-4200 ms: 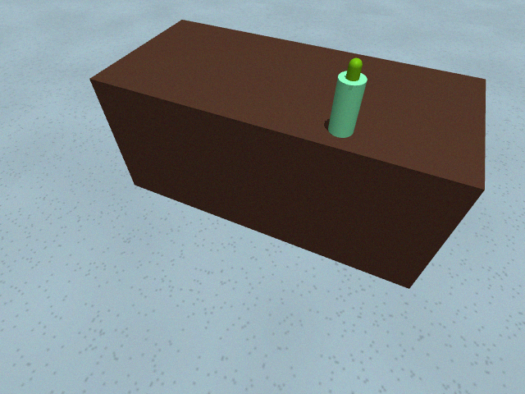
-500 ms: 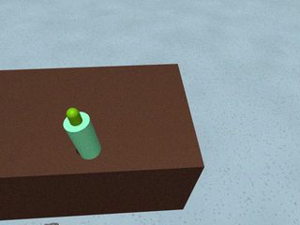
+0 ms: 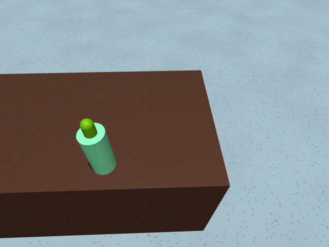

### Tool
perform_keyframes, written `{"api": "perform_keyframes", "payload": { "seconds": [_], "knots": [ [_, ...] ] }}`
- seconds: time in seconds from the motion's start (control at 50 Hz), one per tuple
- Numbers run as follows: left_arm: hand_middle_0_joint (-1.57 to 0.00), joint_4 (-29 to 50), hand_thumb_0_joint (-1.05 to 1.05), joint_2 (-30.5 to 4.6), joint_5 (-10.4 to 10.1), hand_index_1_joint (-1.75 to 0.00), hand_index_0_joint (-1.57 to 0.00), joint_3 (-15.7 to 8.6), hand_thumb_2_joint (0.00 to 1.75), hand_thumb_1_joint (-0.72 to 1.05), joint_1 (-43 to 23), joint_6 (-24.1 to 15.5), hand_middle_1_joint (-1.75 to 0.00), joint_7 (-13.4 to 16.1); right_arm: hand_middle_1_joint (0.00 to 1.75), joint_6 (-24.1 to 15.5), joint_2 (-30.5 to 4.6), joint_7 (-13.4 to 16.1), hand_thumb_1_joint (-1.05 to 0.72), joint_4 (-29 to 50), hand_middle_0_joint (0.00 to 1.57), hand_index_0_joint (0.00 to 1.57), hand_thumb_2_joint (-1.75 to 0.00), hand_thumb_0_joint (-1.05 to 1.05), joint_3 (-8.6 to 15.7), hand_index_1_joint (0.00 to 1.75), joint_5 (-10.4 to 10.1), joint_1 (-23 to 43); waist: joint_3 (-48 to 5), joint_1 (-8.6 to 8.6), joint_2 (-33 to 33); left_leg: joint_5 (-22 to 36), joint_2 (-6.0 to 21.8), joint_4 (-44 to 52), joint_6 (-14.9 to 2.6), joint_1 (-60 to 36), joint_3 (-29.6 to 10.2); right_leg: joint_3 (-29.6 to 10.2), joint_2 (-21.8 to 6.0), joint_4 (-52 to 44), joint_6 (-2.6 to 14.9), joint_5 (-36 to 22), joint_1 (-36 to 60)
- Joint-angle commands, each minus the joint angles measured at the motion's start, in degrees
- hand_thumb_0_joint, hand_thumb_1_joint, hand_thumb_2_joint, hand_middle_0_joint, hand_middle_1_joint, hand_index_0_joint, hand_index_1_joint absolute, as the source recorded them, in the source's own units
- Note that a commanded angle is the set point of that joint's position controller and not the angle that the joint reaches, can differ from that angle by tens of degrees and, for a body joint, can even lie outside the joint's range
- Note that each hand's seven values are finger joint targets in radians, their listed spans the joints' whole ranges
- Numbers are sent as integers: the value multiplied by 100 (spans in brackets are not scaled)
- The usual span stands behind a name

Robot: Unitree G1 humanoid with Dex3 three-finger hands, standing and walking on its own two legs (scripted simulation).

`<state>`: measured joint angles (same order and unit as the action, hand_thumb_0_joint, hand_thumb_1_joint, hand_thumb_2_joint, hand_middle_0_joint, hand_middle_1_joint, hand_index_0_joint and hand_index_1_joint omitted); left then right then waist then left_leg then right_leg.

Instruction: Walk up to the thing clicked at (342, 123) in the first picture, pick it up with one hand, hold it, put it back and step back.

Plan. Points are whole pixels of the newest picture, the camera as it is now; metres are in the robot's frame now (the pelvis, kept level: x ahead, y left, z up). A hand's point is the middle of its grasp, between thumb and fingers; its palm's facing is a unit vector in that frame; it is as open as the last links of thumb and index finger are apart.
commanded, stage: walk up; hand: left
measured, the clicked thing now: (96, 145) +0.43 +0.22 -0.06
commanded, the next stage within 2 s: stand in 0.16 s
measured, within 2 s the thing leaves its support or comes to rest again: neither
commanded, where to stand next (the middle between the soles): +0.03 +0.01 m, yaw +1 degrees
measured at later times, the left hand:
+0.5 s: hand out of the picture +0.08 +0.24 -0.16, palm faces -0.03 -0.95 -0.33, open 7.4 cm
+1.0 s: hand out of the picture +0.09 +0.23 -0.15, palm faces -0.04 -0.94 -0.34, open 7.4 cm
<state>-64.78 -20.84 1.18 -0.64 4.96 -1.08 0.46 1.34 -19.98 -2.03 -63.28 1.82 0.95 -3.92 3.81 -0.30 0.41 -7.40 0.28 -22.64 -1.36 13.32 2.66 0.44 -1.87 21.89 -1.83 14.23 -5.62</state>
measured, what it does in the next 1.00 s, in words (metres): stands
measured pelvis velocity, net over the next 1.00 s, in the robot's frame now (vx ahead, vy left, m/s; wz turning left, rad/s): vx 0.02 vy -0.02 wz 0.00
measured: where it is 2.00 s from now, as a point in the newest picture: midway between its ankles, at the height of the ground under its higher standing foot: outside the picture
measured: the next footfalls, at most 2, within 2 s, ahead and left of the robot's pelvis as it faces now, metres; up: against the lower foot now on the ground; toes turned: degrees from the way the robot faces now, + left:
none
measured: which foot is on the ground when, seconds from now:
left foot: down 0.00-1.00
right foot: down 0.00-1.00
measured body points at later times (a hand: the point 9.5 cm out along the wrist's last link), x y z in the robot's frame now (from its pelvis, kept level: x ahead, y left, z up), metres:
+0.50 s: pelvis +0.01 -0.01 +0.00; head +0.02 -0.01 +0.45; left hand +0.08 +0.29 -0.13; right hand +0.09 -0.31 -0.13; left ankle +0.06 +0.10 -0.74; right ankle -0.03 -0.14 -0.74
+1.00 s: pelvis +0.02 -0.02 +0.00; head +0.03 -0.01 +0.45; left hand +0.10 +0.28 -0.13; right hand +0.09 -0.32 -0.13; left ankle +0.06 +0.10 -0.74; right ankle -0.03 -0.14 -0.74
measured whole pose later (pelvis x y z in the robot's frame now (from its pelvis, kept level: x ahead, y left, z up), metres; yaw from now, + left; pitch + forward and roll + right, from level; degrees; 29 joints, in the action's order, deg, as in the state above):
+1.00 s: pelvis +0.02 -0.02 +0.00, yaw +0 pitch -2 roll +0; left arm -63.9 -20.2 0.9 -0.4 6.9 -0.7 -0.2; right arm -0.5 -19.9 -0.8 -65.6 0.0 0.8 -5.5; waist 3.0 -0.8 -0.3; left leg -7.0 1.5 -19.1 0.3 10.0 2.4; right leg 0.6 -0.6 17.5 -0.6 13.4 -2.0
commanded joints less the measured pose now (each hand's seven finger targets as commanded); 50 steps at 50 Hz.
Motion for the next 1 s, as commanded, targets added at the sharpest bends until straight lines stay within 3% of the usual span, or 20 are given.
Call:
{"api": "perform_keyframes", "payload": {
  "seconds": [0.0,0.12,0.14,0.2,0.32,0.44,0.48,0.58,0.7,0.74,0.8,0.86,0.98],
  "knots": [
    [-20,351,0,-1242,-13,-30,-20,-220,90,90,-188,-114,-30,72,30,-123,-1279,104,-90,388,20,20,-90,0,273,30,-33,363,-578,-4,169,-110,712,472,-76,-574,-862,-385,-489,-438,346,-480,-369],
    [-20,376,0,-1288,8,-30,-20,-240,90,90,-249,-129,-30,81,30,-106,-1250,97,-90,370,20,20,-90,0,287,30,-25,260,-586,-69,-20,-153,631,398,-61,-571,-801,-433,-551,-516,360,-500,-367],
    [-20,315,0,-1081,-60,-30,-20,-169,90,90,-78,-100,-30,29,30,-198,-1093,122,-90,307,20,20,-90,0,173,30,-47,205,-761,-64,-233,-89,782,618,-71,-878,-899,-419,-537,-573,298,-267,-414],
    [-20,319,0,-1059,-67,-30,-20,-162,90,90,-33,-70,-30,-14,30,-282,-1277,152,-90,270,20,20,-90,0,193,30,-29,339,-528,6,92,-376,819,789,-34,-752,-998,-390,-479,-581,272,-115,-434],
    [-20,327,0,-1153,-47,-30,-20,-185,90,90,4,-116,-30,-11,30,-335,-1175,185,-90,209,20,20,-90,0,144,30,-41,227,-618,-54,-17,657,769,511,-12,-985,-778,-492,-597,-709,256,-650,-306],
    [-20,347,0,-1143,-47,-30,-20,-183,90,90,42,-88,-30,-10,30,-337,-1174,200,-90,175,20,20,-90,0,122,30,-47,277,-537,-23,4,652,765,534,34,-866,-753,-463,-589,-747,255,-652,-219],
    [-20,330,0,-1137,-48,-30,-20,-181,90,90,90,-89,-30,-12,30,-328,-1174,197,-90,151,20,20,-90,0,113,30,-64,234,-473,-30,-19,418,741,556,33,-832,-743,-495,-601,-806,257,-542,-210],
    [-20,403,0,-1127,-54,-30,-20,-185,90,90,50,-97,-30,4,30,-336,-1188,210,-90,128,20,20,-90,0,106,30,-56,238,-591,-26,-42,923,781,437,49,-984,-714,-475,-600,-766,239,-956,-165],
    [-20,415,0,-1130,-58,-30,-20,-186,90,90,37,-76,-30,-2,30,-328,-1160,214,-90,124,20,20,-90,0,72,30,-56,207,-469,-36,-35,718,759,522,78,-873,-694,-475,-588,-820,246,-808,-151],
    [-20,413,0,-1116,-53,-30,-20,-187,90,90,6,-69,-30,-6,30,-313,-1195,217,-90,117,20,20,-90,0,70,30,-52,166,-418,-38,-31,409,750,539,60,-817,-695,-520,-611,-894,263,-634,-140],
    [-20,419,0,-1131,-60,-30,-20,-191,90,90,41,-77,-30,-5,30,-321,-1200,216,-90,121,20,20,-90,0,65,30,-48,160,-463,-24,-44,615,774,521,46,-864,-711,-507,-613,-860,258,-751,-116],
    [-20,413,0,-1127,-49,-30,-20,-193,90,90,26,-60,-30,-13,30,-317,-1220,223,-90,115,20,20,-90,0,60,30,-57,172,-381,-36,19,308,741,593,64,-823,-725,-506,-599,-893,279,-556,-195],
    [-20,446,0,-1163,-68,-30,-20,-193,90,90,41,-67,-30,-3,30,-323,-1204,220,-90,108,20,20,-90,0,58,30,-45,133,-601,-12,-75,923,795,480,49,-988,-699,-490,-605,-810,267,-948,-78]
  ]
}}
